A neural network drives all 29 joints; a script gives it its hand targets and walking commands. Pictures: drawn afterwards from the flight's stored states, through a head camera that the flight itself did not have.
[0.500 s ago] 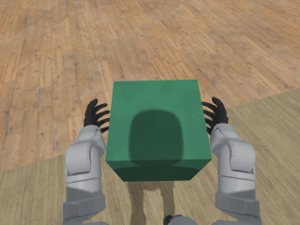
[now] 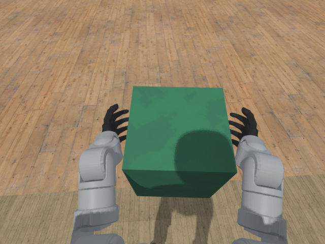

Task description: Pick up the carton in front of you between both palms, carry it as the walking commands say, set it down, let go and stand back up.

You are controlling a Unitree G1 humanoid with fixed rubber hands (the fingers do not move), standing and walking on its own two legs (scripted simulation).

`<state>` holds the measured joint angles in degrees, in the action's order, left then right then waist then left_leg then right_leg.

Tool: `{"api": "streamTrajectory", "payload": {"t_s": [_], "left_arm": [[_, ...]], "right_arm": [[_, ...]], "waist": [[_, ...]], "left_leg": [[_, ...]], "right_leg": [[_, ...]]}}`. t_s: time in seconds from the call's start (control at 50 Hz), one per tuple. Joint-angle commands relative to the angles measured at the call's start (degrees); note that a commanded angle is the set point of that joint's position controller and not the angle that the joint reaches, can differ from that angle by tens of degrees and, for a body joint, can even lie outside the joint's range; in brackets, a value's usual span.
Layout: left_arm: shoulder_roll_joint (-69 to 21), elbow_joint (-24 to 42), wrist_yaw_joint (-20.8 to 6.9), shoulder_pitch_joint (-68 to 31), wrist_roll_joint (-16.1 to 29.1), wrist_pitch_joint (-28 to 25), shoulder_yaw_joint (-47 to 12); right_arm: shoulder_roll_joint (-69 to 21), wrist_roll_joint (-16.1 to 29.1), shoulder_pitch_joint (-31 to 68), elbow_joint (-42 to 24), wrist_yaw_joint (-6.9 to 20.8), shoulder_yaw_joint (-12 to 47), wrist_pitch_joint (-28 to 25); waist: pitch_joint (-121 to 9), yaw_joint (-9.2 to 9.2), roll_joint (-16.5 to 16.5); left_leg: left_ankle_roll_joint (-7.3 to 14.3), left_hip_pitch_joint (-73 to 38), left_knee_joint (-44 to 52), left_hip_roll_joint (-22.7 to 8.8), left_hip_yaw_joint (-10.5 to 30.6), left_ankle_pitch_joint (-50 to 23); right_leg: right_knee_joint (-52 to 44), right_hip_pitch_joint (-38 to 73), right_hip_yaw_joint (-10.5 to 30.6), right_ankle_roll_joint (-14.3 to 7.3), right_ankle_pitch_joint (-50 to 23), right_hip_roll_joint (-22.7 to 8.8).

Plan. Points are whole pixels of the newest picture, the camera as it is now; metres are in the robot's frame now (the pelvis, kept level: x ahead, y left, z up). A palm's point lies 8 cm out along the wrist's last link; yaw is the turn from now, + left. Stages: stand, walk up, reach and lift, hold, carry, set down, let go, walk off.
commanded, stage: carry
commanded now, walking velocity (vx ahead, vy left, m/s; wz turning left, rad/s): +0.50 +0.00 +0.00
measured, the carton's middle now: (175, 147) +0.34 +0.02 +0.04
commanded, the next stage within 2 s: none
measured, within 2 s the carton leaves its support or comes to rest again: neither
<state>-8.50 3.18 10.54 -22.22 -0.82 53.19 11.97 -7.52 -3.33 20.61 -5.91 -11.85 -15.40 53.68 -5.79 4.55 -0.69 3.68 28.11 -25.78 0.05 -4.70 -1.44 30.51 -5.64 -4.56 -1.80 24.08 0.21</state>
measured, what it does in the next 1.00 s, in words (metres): goes down: left foot, then right foot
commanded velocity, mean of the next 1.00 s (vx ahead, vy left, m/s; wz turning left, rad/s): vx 0.50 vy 0.00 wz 0.00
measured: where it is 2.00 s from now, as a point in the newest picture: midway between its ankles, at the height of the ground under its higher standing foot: (175, 120)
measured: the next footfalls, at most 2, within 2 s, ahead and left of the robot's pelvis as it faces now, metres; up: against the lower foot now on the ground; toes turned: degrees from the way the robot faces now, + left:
left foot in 0.02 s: +0.15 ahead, +0.08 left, -0.03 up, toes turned +3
right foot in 0.54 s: +0.46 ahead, -0.07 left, -0.05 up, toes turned -3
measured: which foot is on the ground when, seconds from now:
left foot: up 0.00-0.00, down 0.02-0.52, up 0.54-1.00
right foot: down 0.00-0.04, up 0.06-0.52, down 0.54-1.00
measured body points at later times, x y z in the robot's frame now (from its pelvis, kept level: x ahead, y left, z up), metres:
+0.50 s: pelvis +0.29 +0.01 -0.03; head +0.30 +0.00 +0.42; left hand +0.63 +0.16 +0.07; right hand +0.61 -0.16 +0.07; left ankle +0.12 +0.08 -0.74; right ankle +0.42 -0.08 -0.75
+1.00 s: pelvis +0.58 +0.00 -0.04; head +0.60 +0.00 +0.41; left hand +0.91 +0.17 +0.05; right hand +0.92 -0.15 +0.05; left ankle +0.74 +0.11 -0.75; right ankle +0.43 -0.07 -0.77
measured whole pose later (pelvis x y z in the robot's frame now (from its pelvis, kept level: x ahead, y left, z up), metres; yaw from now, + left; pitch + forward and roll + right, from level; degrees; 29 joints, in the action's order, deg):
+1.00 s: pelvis +0.58 +0.00 -0.04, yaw +0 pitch +5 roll +0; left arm -8.7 4.5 10.5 -20.8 -1.0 51.8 12.0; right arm -7.8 -1.8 19.0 -7.7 -12.0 -14.2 52.8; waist -4.3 3.6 -0.8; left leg 2.7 35.1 -31.7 -1.4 -5.0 -1.6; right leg 23.1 -2.5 -3.9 -5.0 20.8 3.1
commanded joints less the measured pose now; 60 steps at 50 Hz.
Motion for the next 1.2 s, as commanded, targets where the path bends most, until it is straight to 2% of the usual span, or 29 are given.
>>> {"api": "streamTrajectory", "payload": {"t_s": [0.0,0.02,0.04,0.06,0.1,0.12,0.24,0.32,0.4,0.44,0.48,0.5,0.52,0.54,0.56,0.58,0.6,0.64,0.74,0.94,0.98,1.0,1.02,1.04,1.06,1.08,1.1,1.14,1.18], "left_arm": [[-36.9,2.1,0.6,-26.9,6.9,0.9,-32.1],[-37.2,1.5,0.8,-26.7,6.8,1.5,-31.6],[-38.4,0.9,0.8,-26.1,6.8,1.8,-31.3],[-39.1,1.8,0.9,-28.9,7.6,1.7,-31.2],[-42.7,2.2,0.7,-32.1,6.9,1.1,-30.2],[-43.8,1.6,0.4,-32.2,6.5,0.6,-29.8],[-42.2,2.8,0.6,-28.6,4.0,-2.1,-30.4],[-39.5,5.3,1.0,-26.9,4.4,-2.2,-30.8],[-36.6,5.2,1.2,-24.7,4.1,-0.9,-29.9],[-35.6,4.3,1.1,-24.1,3.8,-0.2,-29.2],[-34.6,2.4,1.0,-22.7,3.3,0.4,-28.1],[-34.5,1.5,1.0,-22.2,2.8,0.5,-27.4],[-33.8,0.7,1.0,-20.7,2.4,0.7,-26.4],[-32.2,0.2,1.4,-23.9,2.3,0.8,-26.3],[-34.3,-1.1,1.5,-21.9,3.3,0.8,-27.1],[-37.2,-0.2,1.0,-23.8,4.4,0.3,-28.0],[-40.1,1.5,0.1,-27.6,6.0,-0.2,-29.7],[-44.3,3.8,-1.6,-33.2,9.0,-1.4,-33.3],[-44.5,4.6,-2.2,-31.8,10.4,-3.5,-35.5],[-36.6,6.1,0.2,-25.2,8.3,-1.8,-33.0],[-36.1,5.2,0.4,-25.2,7.8,-0.9,-32.4],[-36.2,4.8,0.5,-25.5,7.7,-0.3,-32.3],[-36.2,4.7,0.4,-26.3,7.7,0.2,-32.4],[-36.1,4.8,0.5,-27.6,7.6,0.6,-32.6],[-37.3,4.1,0.5,-27.7,7.7,1.2,-32.8],[-36.9,3.8,0.6,-26.6,7.9,1.5,-32.1],[-37.8,3.9,0.9,-28.0,8.0,1.5,-31.7],[-41.4,3.5,0.9,-29.9,6.6,1.0,-30.1],[-42.8,2.9,0.4,-30.1,5.3,0.0,-29.7]], "right_arm": [[-34.8,5.3,24.1,2.1,0.3,29.6,0.8],[-33.7,5.1,22.8,2.8,0.1,28.6,1.2],[-33.3,5.0,26.3,2.6,-0.6,29.0,1.0],[-35.4,5.6,25.6,2.7,-0.6,29.7,0.9],[-41.3,8.9,32.2,-1.0,0.9,33.2,0.0],[-43.5,10.4,35.2,-2.4,1.7,35.3,-0.7],[-44.1,13.3,34.3,-4.4,2.7,38.9,-3.5],[-41.3,13.1,31.0,-5.6,2.1,38.6,-3.5],[-38.8,11.2,27.3,-3.7,1.2,37.5,-2.3],[-38.3,10.5,27.0,-2.4,0.9,37.1,-1.7],[-38.5,10.0,27.7,-1.2,0.8,36.8,-0.9],[-38.6,9.8,27.8,-0.5,0.7,36.6,-0.6],[-38.6,9.5,29.0,-0.5,0.5,36.4,-0.2],[-39.9,9.4,28.8,1.3,0.5,36.4,0.3],[-39.7,9.2,28.2,1.1,0.4,35.6,0.4],[-41.5,9.0,30.5,0.9,0.4,35.1,0.1],[-43.6,8.5,32.1,1.1,0.4,34.6,-0.3],[-45.5,7.1,32.4,1.9,0.7,33.6,-1.3],[-44.4,5.2,28.6,1.6,0.5,33.9,-3.5],[-37.0,7.1,26.9,-3.1,-0.1,34.1,-1.6],[-35.9,6.9,26.4,-2.5,-0.1,33.1,-0.5],[-35.2,6.6,26.0,-1.8,-0.1,32.4,-0.1],[-34.8,6.3,25.2,-0.9,-0.1,31.8,0.2],[-34.4,5.8,24.0,-0.2,-0.1,30.8,0.5],[-33.7,5.3,24.5,0.6,-0.4,30.0,0.7],[-34.5,6.1,25.2,1.6,-0.8,30.5,0.8],[-36.8,7.4,24.8,1.5,-0.4,31.6,0.8],[-41.9,10.0,30.5,-1.6,1.1,35.0,-0.1],[-45.1,11.9,35.0,-3.3,2.4,37.4,-1.3]], "waist": [[-18.4,-5.34,1.3],[-21.0,-5.07,-7.3],[-25.5,-6.93,-18.8],[-23.1,-6.90,-14.5],[-18.6,-7.15,-3.4],[-17.3,-6.75,-1.8],[-18.5,-7.26,-4.8],[-16.9,-8.59,-5.4],[-13.7,-9.73,-5.0],[-12.8,-8.61,-6.0],[-15.5,-4.92,-5.4],[-18.2,-2.72,-2.9],[-22.4,-1.80,3.6],[-24.7,-1.94,15.1],[-25.0,-0.63,14.8],[-22.1,-0.51,12.1],[-20.0,-1.17,6.5],[-17.6,-2.54,3.3],[-18.0,-2.07,5.6],[-11.5,1.06,6.9],[-11.2,-0.36,8.4],[-12.8,-2.47,8.6],[-16.1,-5.47,6.6],[-20.7,-7.54,2.0],[-26.1,-6.46,-9.8],[-28.2,-8.27,-16.7],[-25.2,-8.14,-11.7],[-20.2,-7.53,-2.1],[-19.3,-6.49,-2.1]], "left_leg": [[0.8,-26.0,1.8,-2.5,1.2,-3.4],[1.3,-35.2,-4.4,-16.2,18.7,-21.0],[11.7,-45.9,-1.4,-22.7,36.9,-10.3],[12.0,-43.4,1.3,-21.5,38.0,-1.1],[9.7,-34.8,2.8,-18.0,30.0,-0.4],[9.3,-30.3,3.9,-17.0,26.8,-1.3],[9.6,-32.4,4.6,-14.4,17.0,-12.9],[7.7,-36.1,3.1,-11.8,12.1,-22.7],[6.1,-36.9,1.1,-8.3,7.9,-25.2],[4.5,-34.9,-1.1,-8.4,6.6,-26.8],[1.8,-31.1,-11.0,-7.5,3.0,-29.7],[0.4,-24.8,-20.0,-5.7,0.5,-21.1],[-0.9,-13.3,-31.5,-3.6,-0.9,0.8],[-3.4,7.8,-47.9,5.3,1.3,32.7],[-1.6,14.6,-54.4,3.8,5.5,34.6],[-0.2,16.3,-53.2,1.4,6.6,31.6],[-0.1,15.3,-49.9,-0.1,6.8,28.5],[-0.9,10.8,-41.9,-2.4,6.8,24.4],[-2.6,13.0,-30.5,-3.1,3.6,17.6],[-1.2,11.1,-5.3,0.3,-2.4,-1.8],[0.4,3.4,-0.4,1.4,-3.7,-2.2],[0.9,-4.2,1.5,2.6,-4.9,-1.9],[1.0,-15.2,3.9,3.0,-6.0,-4.1],[1.3,-28.7,1.0,-3.8,1.6,-6.9],[7.0,-44.7,-6.4,-19.7,21.8,-24.1],[14.6,-50.7,0.0,-23.3,37.5,-9.6],[13.4,-47.2,3.0,-21.5,35.8,-0.5],[9.8,-36.9,5.5,-18.4,27.2,-1.6],[7.7,-29.6,8.5,-16.3,21.6,1.5]], "right_leg": [[20.0,-4.6,0.9,-1.0,-30.6,-6.5],[31.3,-16.3,-0.9,1.1,-2.5,-2.9],[44.0,-32.2,3.2,1.6,8.8,3.7],[47.2,-37.3,6.3,0.3,7.8,0.8],[43.9,-37.5,6.2,-0.6,2.6,-2.0],[40.1,-35.9,6.1,-0.6,0.7,-3.2],[26.2,-36.5,3.4,0.1,-7.4,-3.2],[15.0,-37.0,1.3,-0.6,-17.0,-2.1],[2.1,-32.7,-1.9,-1.3,-25.5,0.5],[-3.5,-26.0,-2.4,-2.5,-27.9,1.2],[-8.3,-11.8,-4.7,-3.4,-29.9,3.0],[-7.9,-1.1,-3.2,-3.6,-31.2,1.0],[-1.6,10.9,10.3,-4.4,-41.9,-9.9],[-1.0,25.5,33.5,-15.0,-46.7,-22.9],[-4.4,24.9,38.6,-18.1,-31.8,-22.7],[-6.2,20.4,34.8,-15.8,-27.5,-19.6],[-7.8,14.9,30.6,-13.9,-26.5,-18.1],[-10.5,5.7,24.0,-11.4,-26.7,-16.0],[-11.2,7.5,16.8,-12.3,-36.8,-14.4],[-7.6,15.9,7.5,-7.7,-50.3,-8.8],[-4.9,13.9,6.0,-6.1,-55.7,-9.2],[-0.2,12.1,4.8,-4.8,-59.2,-8.9],[8.4,8.4,1.4,-3.0,-56.6,-7.4],[19.8,-1.3,0.3,-1.1,-39.2,-5.9],[33.1,-17.5,0.8,0.9,-6.9,-1.5],[46.8,-32.6,4.3,1.5,7.9,5.0],[49.0,-37.5,6.9,0.1,5.4,1.5],[43.4,-36.0,6.3,-0.4,-0.7,-2.4],[37.5,-31.0,6.0,0.3,-4.0,-4.1]]}}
